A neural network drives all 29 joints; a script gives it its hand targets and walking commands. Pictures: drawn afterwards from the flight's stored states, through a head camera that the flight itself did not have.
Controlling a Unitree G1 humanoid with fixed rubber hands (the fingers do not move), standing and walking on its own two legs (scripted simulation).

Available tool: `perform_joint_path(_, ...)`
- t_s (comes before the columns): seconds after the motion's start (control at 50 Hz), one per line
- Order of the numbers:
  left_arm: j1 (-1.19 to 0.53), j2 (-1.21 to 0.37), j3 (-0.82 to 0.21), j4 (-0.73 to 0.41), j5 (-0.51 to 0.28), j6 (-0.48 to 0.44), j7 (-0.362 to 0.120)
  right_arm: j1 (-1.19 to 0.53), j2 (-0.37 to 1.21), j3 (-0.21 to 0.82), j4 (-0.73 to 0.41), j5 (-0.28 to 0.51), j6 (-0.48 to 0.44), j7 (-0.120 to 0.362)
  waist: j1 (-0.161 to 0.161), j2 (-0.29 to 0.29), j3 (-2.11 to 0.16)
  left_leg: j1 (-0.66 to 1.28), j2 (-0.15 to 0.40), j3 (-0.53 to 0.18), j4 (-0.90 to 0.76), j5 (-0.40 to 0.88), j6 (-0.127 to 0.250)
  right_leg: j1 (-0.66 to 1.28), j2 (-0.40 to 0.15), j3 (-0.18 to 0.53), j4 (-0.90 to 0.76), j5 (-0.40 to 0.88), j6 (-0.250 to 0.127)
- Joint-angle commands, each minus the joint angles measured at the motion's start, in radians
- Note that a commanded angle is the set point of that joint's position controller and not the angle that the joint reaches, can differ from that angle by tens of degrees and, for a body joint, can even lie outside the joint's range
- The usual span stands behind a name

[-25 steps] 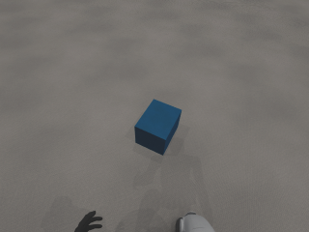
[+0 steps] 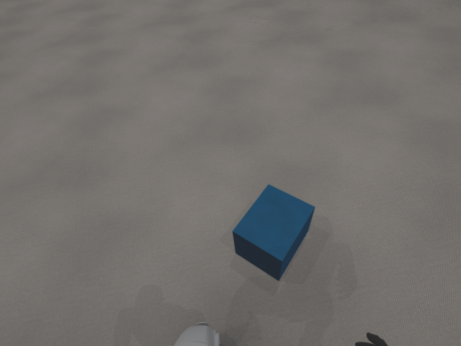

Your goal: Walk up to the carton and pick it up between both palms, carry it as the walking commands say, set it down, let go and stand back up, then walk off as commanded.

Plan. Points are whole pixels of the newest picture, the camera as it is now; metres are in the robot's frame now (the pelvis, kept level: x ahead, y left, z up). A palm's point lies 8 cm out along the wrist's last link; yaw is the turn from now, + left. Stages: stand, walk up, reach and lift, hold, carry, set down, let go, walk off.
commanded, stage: walk up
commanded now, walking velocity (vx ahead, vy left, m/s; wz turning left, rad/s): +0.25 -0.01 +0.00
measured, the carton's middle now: (273, 231) +0.68 -0.05 -0.67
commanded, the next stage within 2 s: none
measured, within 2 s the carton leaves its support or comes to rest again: neither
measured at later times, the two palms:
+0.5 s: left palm (136, 320) +0.18 +0.25 -0.15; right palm out of the picture +0.08 -0.22 -0.13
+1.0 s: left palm out of the picture +0.13 +0.25 -0.11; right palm out of the picture +0.15 -0.27 -0.14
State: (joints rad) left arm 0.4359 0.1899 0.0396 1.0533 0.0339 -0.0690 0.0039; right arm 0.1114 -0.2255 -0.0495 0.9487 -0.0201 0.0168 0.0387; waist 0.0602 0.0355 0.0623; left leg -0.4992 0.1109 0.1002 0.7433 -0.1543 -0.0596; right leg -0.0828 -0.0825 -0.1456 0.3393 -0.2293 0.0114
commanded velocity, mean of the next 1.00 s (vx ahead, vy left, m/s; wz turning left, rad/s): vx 0.11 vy -0.01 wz -0.10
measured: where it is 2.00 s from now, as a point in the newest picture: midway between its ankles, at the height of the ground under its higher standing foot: (219, 336)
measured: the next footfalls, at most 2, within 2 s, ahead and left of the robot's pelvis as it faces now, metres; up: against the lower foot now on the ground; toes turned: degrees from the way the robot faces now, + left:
left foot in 0.10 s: +0.16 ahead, +0.14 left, +0.00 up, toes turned +10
right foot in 0.58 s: +0.19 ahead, -0.12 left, +0.00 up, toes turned -7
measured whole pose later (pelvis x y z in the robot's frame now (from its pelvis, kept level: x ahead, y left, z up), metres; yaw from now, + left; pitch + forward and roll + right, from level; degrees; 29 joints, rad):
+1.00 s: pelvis +0.12 -0.01 +0.00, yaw -7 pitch +1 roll +3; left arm 0.33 0.21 0.07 1.01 0.03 0.00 0.04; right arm 0.21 -0.24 -0.07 0.93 -0.05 0.05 0.01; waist 0.04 0.03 0.05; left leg -0.41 0.05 0.02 0.99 -0.30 -0.06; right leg -0.26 -0.02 0.02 0.34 -0.10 -0.03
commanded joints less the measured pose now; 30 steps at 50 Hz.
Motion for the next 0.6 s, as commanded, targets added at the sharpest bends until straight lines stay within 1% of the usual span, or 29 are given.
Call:
perform_joint_path(0.0, 0.032, 0.144, 0.023, -0.019, -0.001, 0.007, 0.006, -0.044, -0.029, 0.000, -0.055, 0.006, -0.024, -0.005, -0.011, -0.230, 0.040, 0.131, -0.031, 0.052, -0.107, -0.035, -0.014, -0.116, -0.178, 0.086, -0.142, 0.143, -0.134)
perform_joint_path(0.02, 0.039, 0.156, 0.029, -0.011, -0.002, 0.010, 0.008, -0.025, -0.031, 0.000, -0.052, 0.006, -0.032, -0.008, -0.013, -0.210, 0.036, 0.149, -0.030, 0.049, -0.148, -0.064, -0.017, -0.097, -0.194, 0.113, -0.128, 0.139, -0.134)
perform_joint_path(0.04, 0.033, 0.166, 0.036, -0.004, -0.005, 0.014, 0.010, 0.013, -0.034, -0.001, -0.044, 0.004, -0.042, -0.014, -0.029, -0.188, 0.027, 0.192, -0.031, 0.048, -0.215, -0.062, -0.015, -0.081, -0.197, 0.124, -0.092, 0.131, -0.121)
perform_joint_path(0.06, 0.022, 0.163, 0.039, 0.002, -0.008, 0.020, 0.011, 0.085, -0.048, -0.005, -0.021, 0.002, -0.053, -0.021, -0.060, -0.153, 0.005, 0.283, -0.039, 0.063, -0.291, -0.031, -0.011, -0.095, -0.173, 0.110, -0.014, 0.110, -0.100)
perform_joint_path(0.08, 0.030, 0.130, 0.034, 0.006, -0.007, 0.023, 0.010, 0.181, -0.096, -0.021, 0.014, -0.008, -0.067, -0.031, -0.101, -0.067, -0.037, 0.431, -0.010, 0.028, -0.331, 0.002, 0.007, -0.161, -0.118, 0.083, 0.137, 0.052, -0.067)
perform_joint_path(0.1, 0.035, 0.065, 0.021, -0.009, -0.009, 0.023, 0.008, 0.283, -0.175, -0.041, 0.042, -0.027, -0.078, -0.039, -0.134, 0.125, -0.077, 0.556, 0.203, -0.231, -0.402, 0.052, 0.049, -0.319, -0.026, 0.018, 0.399, -0.143, -0.011)
perform_joint_path(0.12, 0.076, 0.057, 0.032, -0.025, -0.011, 0.040, 0.007, 0.381, -0.288, -0.064, 0.047, -0.015, -0.063, -0.049, -0.162, 0.234, -0.153, 0.603, 0.454, -0.578, -0.523, 0.017, 0.136, -0.458, 0.058, 0.063, 0.608, -0.419, 0.017)
perform_joint_path(0.14, 0.055, 0.104, 0.052, -0.010, 0.002, 0.061, 0.004, 0.335, -0.267, -0.058, 0.050, -0.003, -0.052, -0.058, -0.119, 0.090, -0.113, 0.497, 0.465, -0.597, -0.531, 0.006, 0.145, -0.442, -0.001, 0.184, 0.729, -0.357, 0.018)
perform_joint_path(0.16, 0.015, 0.092, 0.050, -0.022, 0.000, 0.067, -0.004, 0.244, -0.213, -0.048, 0.036, -0.003, -0.052, -0.061, -0.085, 0.070, -0.036, 0.384, 0.393, -0.475, -0.536, -0.019, 0.141, -0.440, -0.020, 0.208, 0.743, -0.254, 0.014)
perform_joint_path(0.18, 0.011, 0.066, 0.042, -0.020, -0.003, 0.069, -0.014, 0.170, -0.155, -0.038, 0.025, 0.003, -0.056, -0.058, -0.054, 0.095, -0.003, 0.326, 0.315, -0.347, -0.538, -0.016, 0.119, -0.419, -0.040, 0.204, 0.726, -0.162, 0.014)
perform_joint_path(0.2, 0.012, 0.063, 0.040, -0.014, -0.006, 0.073, -0.021, 0.139, -0.114, -0.031, 0.021, 0.009, -0.064, -0.058, -0.039, 0.137, 0.003, 0.310, 0.255, -0.259, -0.536, 0.027, 0.098, -0.401, -0.045, 0.187, 0.706, -0.096, 0.018)
perform_joint_path(0.22, 0.021, 0.058, 0.040, -0.005, -0.004, 0.080, -0.024, 0.154, -0.089, -0.024, 0.031, 0.009, -0.070, -0.056, -0.037, 0.160, -0.009, 0.308, 0.222, -0.198, -0.531, 0.121, 0.088, -0.380, -0.031, 0.161, 0.705, -0.059, 0.024)
perform_joint_path(0.26, 0.006, 0.056, 0.038, -0.004, -0.004, 0.087, -0.025, 0.219, -0.080, -0.025, 0.054, 0.008, -0.082, -0.056, -0.045, 0.160, -0.046, 0.339, 0.209, -0.138, -0.499, 0.290, 0.089, -0.372, -0.018, 0.141, 0.702, -0.028, 0.029)
perform_joint_path(0.28, -0.017, 0.054, 0.037, -0.009, -0.004, 0.090, -0.025, 0.246, -0.082, -0.026, 0.061, 0.008, -0.086, -0.056, -0.051, 0.159, -0.052, 0.352, 0.208, -0.123, -0.490, 0.332, 0.095, -0.381, -0.016, 0.134, 0.695, -0.015, 0.031)
perform_joint_path(0.34, -0.105, 0.038, 0.023, -0.041, -0.012, 0.099, -0.022, 0.265, -0.088, -0.016, 0.053, -0.001, -0.089, -0.056, -0.064, 0.169, -0.046, 0.353, 0.200, -0.096, -0.490, 0.369, 0.124, -0.404, -0.011, 0.127, 0.642, 0.049, 0.028)
perform_joint_path(0.36, -0.120, 0.030, 0.021, -0.039, -0.019, 0.102, -0.016, 0.246, -0.081, -0.003, 0.047, -0.007, -0.091, -0.059, -0.058, 0.163, -0.041, 0.341, 0.181, -0.052, -0.455, 0.536, 0.129, -0.357, 0.003, 0.125, 0.581, 0.049, 0.023)
perform_joint_path(0.38, -0.132, 0.027, 0.013, -0.045, -0.033, 0.101, -0.007, 0.192, -0.070, 0.011, 0.040, -0.006, -0.087, -0.059, -0.047, 0.220, -0.049, 0.333, 0.134, 0.020, -0.413, 0.729, 0.137, -0.276, 0.030, 0.112, 0.485, 0.027, 0.020)
perform_joint_path(0.4, -0.173, 0.029, 0.007, -0.068, -0.040, 0.096, -0.002, 0.209, -0.074, 0.011, 0.054, -0.005, -0.073, -0.060, -0.064, 0.258, -0.061, 0.353, 0.099, 0.042, -0.411, 0.723, 0.160, -0.256, 0.057, 0.074, 0.430, 0.002, 0.024)
perform_joint_path(0.42, -0.190, 0.036, 0.009, -0.069, -0.039, 0.098, 0.006, 0.226, -0.083, 0.010, 0.060, -0.009, -0.067, -0.063, -0.076, 0.245, -0.067, 0.376, 0.119, 0.037, -0.399, 0.695, 0.171, -0.250, 0.069, 0.053, 0.395, -0.016, 0.024)
perform_joint_path(0.44, -0.198, 0.043, 0.012, -0.068, -0.039, 0.102, 0.011, 0.240, -0.093, 0.006, 0.062, -0.011, -0.060, -0.064, -0.086, 0.215, -0.066, 0.374, 0.145, 0.007, -0.387, 0.645, 0.181, -0.241, 0.069, 0.050, 0.362, -0.041, 0.022)
perform_joint_path(0.46, -0.197, 0.046, 0.015, -0.069, -0.039, 0.106, 0.014, 0.244, -0.110, -0.002, 0.060, -0.013, -0.051, -0.065, -0.089, 0.198, -0.061, 0.361, 0.178, -0.030, -0.392, 0.560, 0.188, -0.235, 0.067, 0.053, 0.332, -0.062, 0.021)
perform_joint_path(0.48, -0.197, 0.049, 0.020, -0.072, -0.040, 0.110, 0.015, 0.231, -0.137, -0.015, 0.053, -0.013, -0.041, -0.070, -0.084, 0.178, -0.048, 0.340, 0.225, -0.066, -0.402, 0.459, 0.192, -0.235, 0.056, 0.061, 0.296, -0.071, 0.020)
perform_joint_path(0.5, -0.204, 0.065, 0.032, -0.080, -0.039, 0.115, 0.014, 0.219, -0.166, -0.029, 0.042, -0.015, -0.032, -0.076, -0.080, 0.154, -0.033, 0.312, 0.272, -0.116, -0.410, 0.385, 0.197, -0.230, 0.045, 0.068, 0.267, -0.088, 0.022)
perform_joint_path(0.52, -0.200, 0.069, 0.038, -0.085, -0.036, 0.112, 0.014, 0.210, -0.170, -0.034, 0.039, -0.014, -0.023, -0.080, -0.070, 0.141, -0.034, 0.286, 0.278, -0.138, -0.396, 0.314, 0.186, -0.194, 0.038, 0.083, 0.199, -0.071, 0.015)
perform_joint_path(0.54, -0.163, 0.068, 0.039, -0.076, -0.035, 0.099, 0.017, 0.198, -0.139, -0.027, 0.039, -0.011, -0.017, -0.080, -0.048, 0.123, -0.053, 0.254, 0.237, -0.131, -0.356, 0.195, 0.143, -0.103, 0.027, 0.095, 0.076, 0.019, 0.001)
perform_joint_path(0.56, -0.121, 0.086, 0.039, -0.060, -0.027, 0.076, 0.024, 0.230, -0.063, -0.009, 0.050, -0.007, -0.016, -0.073, -0.037, 0.044, -0.080, 0.219, 0.150, -0.096, -0.280, 0.048, 0.089, 0.007, -0.042, 0.140, -0.032, 0.131, -0.011)
perform_joint_path(0.58, -0.089, 0.159, 0.045, -0.052, -0.008, 0.050, 0.024, 0.276, 0.032, 0.012, 0.053, -0.005, -0.014, -0.068, -0.056, -0.165, -0.101, 0.154, 0.020, -0.021, -0.118, -0.185, 0.038, 0.048, -0.243, 0.350, -0.091, 0.321, -0.034)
